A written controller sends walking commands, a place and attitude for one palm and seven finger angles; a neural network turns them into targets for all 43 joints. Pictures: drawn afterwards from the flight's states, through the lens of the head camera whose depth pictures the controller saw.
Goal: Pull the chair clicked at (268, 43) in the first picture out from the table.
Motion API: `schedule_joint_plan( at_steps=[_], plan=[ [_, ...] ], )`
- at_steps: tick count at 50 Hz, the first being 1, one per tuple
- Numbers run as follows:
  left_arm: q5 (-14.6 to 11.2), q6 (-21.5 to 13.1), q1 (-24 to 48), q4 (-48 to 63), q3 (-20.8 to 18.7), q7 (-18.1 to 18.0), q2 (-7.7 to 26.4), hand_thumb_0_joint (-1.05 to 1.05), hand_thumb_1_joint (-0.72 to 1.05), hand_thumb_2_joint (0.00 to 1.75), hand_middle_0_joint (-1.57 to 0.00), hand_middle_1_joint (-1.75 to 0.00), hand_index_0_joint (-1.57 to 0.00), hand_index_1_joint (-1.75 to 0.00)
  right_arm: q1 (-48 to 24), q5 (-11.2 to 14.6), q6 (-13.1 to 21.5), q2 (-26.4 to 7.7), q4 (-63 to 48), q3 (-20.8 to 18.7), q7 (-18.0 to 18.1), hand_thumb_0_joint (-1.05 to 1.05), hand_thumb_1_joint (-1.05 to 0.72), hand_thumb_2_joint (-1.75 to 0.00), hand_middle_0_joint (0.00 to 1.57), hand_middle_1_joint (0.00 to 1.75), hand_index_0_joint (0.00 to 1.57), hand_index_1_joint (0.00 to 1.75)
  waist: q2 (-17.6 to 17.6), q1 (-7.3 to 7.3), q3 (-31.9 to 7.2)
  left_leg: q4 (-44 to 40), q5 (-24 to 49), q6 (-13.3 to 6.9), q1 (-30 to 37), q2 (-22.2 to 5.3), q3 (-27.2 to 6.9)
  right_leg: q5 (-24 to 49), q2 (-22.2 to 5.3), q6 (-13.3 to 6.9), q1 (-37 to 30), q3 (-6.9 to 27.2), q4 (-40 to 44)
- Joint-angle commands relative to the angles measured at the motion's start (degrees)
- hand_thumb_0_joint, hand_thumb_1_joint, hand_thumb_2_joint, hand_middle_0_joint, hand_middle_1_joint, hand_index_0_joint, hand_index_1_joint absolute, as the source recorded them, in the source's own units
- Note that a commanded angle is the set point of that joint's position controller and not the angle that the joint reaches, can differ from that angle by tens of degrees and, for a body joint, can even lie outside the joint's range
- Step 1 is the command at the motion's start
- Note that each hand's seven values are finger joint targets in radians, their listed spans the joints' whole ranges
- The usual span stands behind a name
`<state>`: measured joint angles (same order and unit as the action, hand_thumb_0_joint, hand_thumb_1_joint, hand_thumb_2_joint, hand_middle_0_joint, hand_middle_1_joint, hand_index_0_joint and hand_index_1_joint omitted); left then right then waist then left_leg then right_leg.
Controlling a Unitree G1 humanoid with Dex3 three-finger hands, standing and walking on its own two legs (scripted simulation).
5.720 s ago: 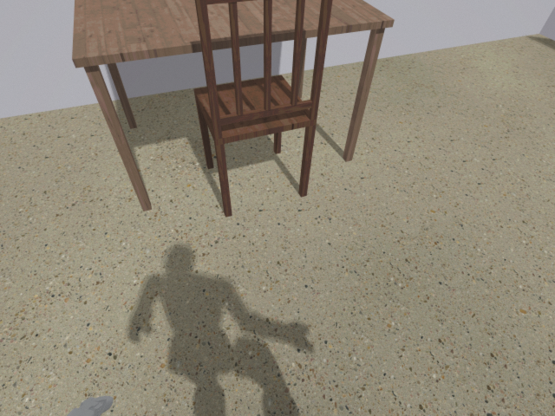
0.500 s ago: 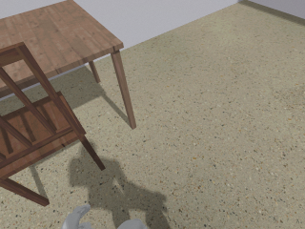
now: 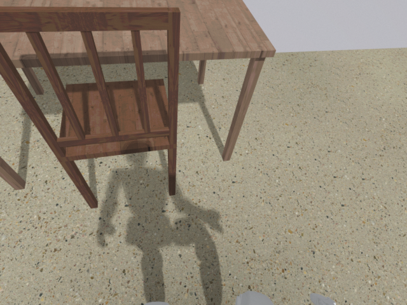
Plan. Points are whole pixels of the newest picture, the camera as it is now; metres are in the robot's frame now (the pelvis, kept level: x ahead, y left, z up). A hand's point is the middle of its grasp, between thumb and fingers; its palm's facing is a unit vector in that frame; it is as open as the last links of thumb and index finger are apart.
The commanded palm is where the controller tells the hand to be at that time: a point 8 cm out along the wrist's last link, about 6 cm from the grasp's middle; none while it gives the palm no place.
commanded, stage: turn to face it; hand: left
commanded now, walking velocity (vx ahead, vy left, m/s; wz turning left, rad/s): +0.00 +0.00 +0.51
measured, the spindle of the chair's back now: (103, 92) +0.63 +0.33 -0.04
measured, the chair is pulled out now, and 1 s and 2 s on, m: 0.00 0.00 0.00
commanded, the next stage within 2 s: take the last steps up to it in 0.52 s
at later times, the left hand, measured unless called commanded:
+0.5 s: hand out of the picture +0.09 +0.19 -0.14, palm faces +0.20 -0.94 -0.26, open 7.4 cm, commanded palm none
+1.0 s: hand out of the picture -0.10 +0.11 -0.16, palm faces +0.43 -0.88 -0.17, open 7.4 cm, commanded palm none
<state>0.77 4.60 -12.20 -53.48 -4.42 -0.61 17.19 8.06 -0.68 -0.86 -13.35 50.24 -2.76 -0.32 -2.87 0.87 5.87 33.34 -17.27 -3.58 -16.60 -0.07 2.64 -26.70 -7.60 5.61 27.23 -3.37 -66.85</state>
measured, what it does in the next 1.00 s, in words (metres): steps on the spot, turning left: right foot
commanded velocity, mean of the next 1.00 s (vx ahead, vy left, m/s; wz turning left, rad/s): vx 0.12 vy -0.01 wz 0.19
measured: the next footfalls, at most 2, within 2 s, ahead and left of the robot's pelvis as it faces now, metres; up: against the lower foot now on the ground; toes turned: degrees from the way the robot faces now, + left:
right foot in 0.50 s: +0.05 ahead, -0.14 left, +0.00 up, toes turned +12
left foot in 1.04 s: +0.04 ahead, +0.12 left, +0.00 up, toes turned +24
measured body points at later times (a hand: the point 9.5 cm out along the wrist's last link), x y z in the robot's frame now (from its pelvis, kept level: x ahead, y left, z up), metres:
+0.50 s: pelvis +0.01 -0.03 +0.00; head +0.03 -0.04 +0.45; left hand +0.08 +0.24 -0.12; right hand +0.07 -0.27 -0.15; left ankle +0.01 +0.07 -0.73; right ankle +0.01 -0.15 -0.73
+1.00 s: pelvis +0.03 -0.02 +0.01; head +0.04 -0.01 +0.46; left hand -0.12 +0.16 -0.14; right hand +0.19 -0.22 -0.14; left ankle -0.01 +0.11 -0.71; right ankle +0.01 -0.14 -0.73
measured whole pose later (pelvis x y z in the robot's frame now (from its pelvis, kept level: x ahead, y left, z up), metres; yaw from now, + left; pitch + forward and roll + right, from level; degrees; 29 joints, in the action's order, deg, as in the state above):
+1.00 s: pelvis +0.03 -0.02 +0.01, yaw +19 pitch +0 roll +0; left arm 1.6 -1.7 -26.1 -62.7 -1.4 0.2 9.1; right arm 11.2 -1.2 -0.7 -11.8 58.5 -2.8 -1.1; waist -0.3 4.1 0.1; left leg 36.8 -19.8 0.1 -17.6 -3.1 3.2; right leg -16.5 -2.7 -0.1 5.1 -7.4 -21.3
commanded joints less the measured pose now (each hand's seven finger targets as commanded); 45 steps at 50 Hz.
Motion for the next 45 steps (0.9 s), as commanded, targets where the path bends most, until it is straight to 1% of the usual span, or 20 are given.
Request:
schedule_joint_plan(
  at_steps=[1,7,13,19,21,22,23,24,25,26,27,28,29,30,32,35,37,40,43,45],
  plan=[
    [0.20,-2.32,0.78,5.16,-0.93,0.07,3.39,0.00,0.90,0.90,-0.20,-0.30,-0.20,-0.30,3.53,-0.08,0.83,-11.40,-2.38,-2.72,1.08,0.00,-0.90,-0.90,0.20,0.30,0.20,0.30,9.91,-1.63,-10.18,-12.88,35.94,-3.50,13.18,-11.95,-12.92,6.84,0.36,0.62,5.23,3.03,-2.27],
    [0.15,-2.22,3.41,6.02,-0.67,-0.41,3.37,0.00,0.90,0.90,-0.20,-0.30,-0.20,-0.30,5.47,-0.19,0.43,-10.80,-1.69,-2.85,0.89,0.00,-0.90,-0.90,0.20,0.30,0.20,0.30,9.44,-2.36,-7.85,-15.50,25.97,-5.41,11.98,-11.87,-18.08,7.65,1.30,1.09,5.08,4.01,3.84],
    [-0.10,-2.55,7.33,7.47,-0.20,-0.70,2.21,0.00,0.90,0.90,-0.20,-0.30,-0.20,-0.30,8.15,-0.63,0.17,-10.10,-0.63,-2.96,1.20,0.00,-0.90,-0.90,0.20,0.30,0.20,0.30,9.85,-3.80,-7.24,-14.90,25.95,-7.49,12.57,-12.43,-24.20,3.44,3.07,0.03,3.67,4.57,11.35],
    [-0.42,-2.93,6.02,7.27,0.53,-0.96,0.83,0.00,0.90,0.90,-0.20,-0.30,-0.20,-0.30,7.59,-0.90,-0.20,-9.70,0.07,-2.76,1.31,0.00,-0.90,-0.90,0.20,0.30,0.20,0.30,10.22,-3.08,-8.05,-13.52,26.85,-7.63,9.06,-11.23,-26.14,1.89,5.89,-1.93,-4.43,4.06,21.30],
    [-0.67,-3.22,3.83,6.84,0.52,-1.14,0.41,0.00,0.90,0.90,-0.20,-0.30,-0.20,-0.30,7.18,-0.92,-0.28,-9.30,0.23,-2.69,1.25,0.00,-0.90,-0.90,0.20,0.30,0.20,0.30,10.28,-2.13,-8.60,-12.32,27.84,-6.87,6.52,-10.22,-26.29,4.40,6.97,-2.64,-9.34,3.91,27.37],
    [-0.75,-3.43,2.13,6.41,0.46,-1.27,0.43,0.00,0.90,0.90,-0.20,-0.30,-0.20,-0.30,6.69,-0.76,-0.27,-9.11,0.33,-2.69,1.19,0.00,-0.90,-0.90,0.20,0.30,0.20,0.30,10.05,-1.29,-9.22,-11.24,27.03,-6.03,5.18,-9.48,-25.73,7.64,7.09,-2.86,-12.62,3.70,31.66],
    [-0.74,-3.81,0.95,6.03,0.47,-1.40,0.72,0.00,0.90,0.90,-0.20,-0.30,-0.20,-0.30,6.83,-0.47,-0.28,-8.54,0.57,-2.52,1.09,0.00,-0.90,-0.90,0.20,0.30,0.20,0.30,7.94,-0.72,-9.95,-9.58,25.42,-4.63,3.40,-8.06,-25.05,12.22,7.04,-2.96,-16.88,3.40,38.23],
    [-0.63,-4.39,-0.29,5.73,0.30,-1.56,1.95,0.00,0.90,0.90,-0.20,-0.30,-0.20,-0.30,7.10,-0.03,-0.17,-7.59,0.78,-2.30,0.90,0.00,-0.90,-0.90,0.20,0.30,0.20,0.30,5.25,-0.09,-10.79,-6.94,21.24,-2.33,-0.23,-6.23,-23.43,17.65,5.15,-3.18,-23.23,5.00,45.69],
    [-0.12,-5.07,-1.48,5.37,-0.25,-1.85,4.90,0.00,0.90,0.90,-0.20,-0.30,-0.20,-0.30,8.10,0.51,0.05,-4.72,0.82,-1.92,0.62,0.00,-0.90,-0.90,0.20,0.30,0.20,0.30,-3.43,-0.10,-12.08,0.28,8.61,1.37,-7.93,-1.67,-17.24,20.84,-4.44,-5.65,-30.73,13.87,49.80],
    [0.35,-5.23,-1.75,5.67,-0.90,-1.88,8.58,0.00,0.90,0.90,-0.20,-0.30,-0.20,-0.30,7.72,0.43,0.05,-3.17,-0.62,-1.62,0.74,0.00,-0.90,-0.90,0.20,0.30,0.20,0.30,-12.80,0.16,-9.96,10.84,-11.96,4.69,-15.17,5.01,-8.03,29.75,-16.76,-12.60,-29.77,25.30,50.39],
    [0.17,-4.80,-2.07,6.09,-0.58,-1.69,8.50,0.00,0.90,0.90,-0.20,-0.30,-0.20,-0.30,7.33,-0.15,-0.61,-5.68,-0.44,-2.70,0.91,0.00,-0.90,-0.90,0.20,0.30,0.20,0.30,-6.33,0.54,-9.38,20.93,-15.92,4.62,-12.06,3.90,-8.81,30.52,-19.24,-16.56,-21.62,23.23,50.60],
    [-0.07,-4.82,1.16,6.29,-0.42,-1.92,5.75,0.00,0.90,0.90,-0.20,-0.30,-0.20,-0.30,7.48,-0.57,-1.52,-5.28,0.94,-2.77,0.75,0.00,-0.90,-0.90,0.20,0.30,0.20,0.30,-6.13,-1.42,-6.86,26.54,-13.26,4.80,-13.14,2.65,-9.76,29.63,-14.97,-16.33,-19.31,19.42,51.56],
    [-0.17,-4.76,2.87,6.61,-0.38,-2.01,4.60,0.00,0.90,0.90,-0.20,-0.30,-0.20,-0.30,8.31,-0.51,-1.97,-5.14,1.79,-2.86,0.60,0.00,-0.90,-0.90,0.20,0.30,0.20,0.30,-5.73,-2.37,-6.26,29.56,-11.13,5.01,-12.88,2.00,-9.07,28.10,-12.92,-15.52,-17.79,17.96,51.58],
    [-0.27,-4.88,4.13,6.66,0.26,-1.73,3.32,0.00,0.90,0.90,-0.20,-0.30,-0.20,-0.30,8.58,-0.50,-2.18,-5.05,2.96,-2.85,0.25,0.00,-0.90,-0.90,0.20,0.30,0.20,0.30,-3.18,-3.08,-4.14,32.06,-7.14,5.40,-12.69,1.10,-8.00,27.74,-9.66,-14.41,-16.54,13.40,50.91],
    [-0.17,-5.64,2.04,5.53,0.67,-1.31,1.99,0.00,0.90,0.90,-0.20,-0.30,-0.20,-0.30,9.17,-0.54,-2.11,-3.83,3.81,-2.38,-0.09,0.00,-0.90,-0.90,0.20,0.30,0.20,0.30,-2.87,-2.65,-4.04,32.56,-3.15,5.81,-12.92,0.45,-6.56,26.38,-7.18,-13.16,-17.86,9.30,51.47],
    [0.12,-6.47,-2.87,2.91,0.56,-0.98,1.56,0.00,0.90,0.90,-0.20,-0.30,-0.20,-0.30,7.45,-1.14,-1.71,-3.61,3.94,-2.35,-0.64,0.00,-0.90,-0.90,0.20,0.30,0.20,0.30,-4.94,-0.83,-1.89,31.43,0.10,5.82,-15.53,-1.28,-5.50,10.83,-7.56,-12.61,-19.31,10.30,55.90],
    [0.32,-7.08,-6.20,1.17,0.74,-0.83,1.10,0.00,0.90,0.90,-0.20,-0.30,-0.20,-0.30,5.40,-1.35,-1.15,-3.88,3.65,-2.20,-0.84,0.00,-0.90,-0.90,0.20,0.30,0.20,0.30,-5.44,0.38,-0.90,28.61,0.67,5.62,-17.37,-2.50,-5.16,5.97,-8.34,-13.06,-21.57,11.90,57.56],
    [0.77,-7.68,-10.35,-1.29,0.93,-0.52,0.90,0.00,0.90,0.90,-0.20,-0.30,-0.20,-0.30,2.21,-1.28,-0.29,-3.19,3.20,-1.77,-1.07,0.00,-0.90,-0.90,0.20,0.30,0.20,0.30,-5.47,1.62,0.35,21.99,-0.46,5.18,-17.75,-3.77,-3.50,3.57,-8.86,-13.95,-23.32,12.84,58.87],
    [1.04,-7.89,-13.07,-3.62,0.88,-0.26,1.00,0.00,0.90,0.90,-0.20,-0.30,-0.20,-0.30,-0.02,-0.98,0.53,-2.12,3.06,-1.22,-1.06,0.00,-0.90,-0.90,0.20,0.30,0.20,0.30,-5.93,2.36,-0.52,13.79,-3.21,4.62,-15.31,-3.73,-1.21,7.53,-8.98,-15.18,-25.28,12.44,58.32],
    [1.18,-7.70,-13.76,-4.93,0.82,-0.13,1.69,0.00,0.90,0.90,-0.20,-0.30,-0.20,-0.30,-1.08,-0.76,1.08,-1.21,2.99,-0.74,-1.09,0.00,-0.90,-0.90,0.20,0.30,0.20,0.30,-5.64,2.68,-0.47,8.72,-5.20,4.14,-11.27,-3.15,0.37,8.18,-9.14,-15.67,-23.22,11.74,57.85]
  ],
)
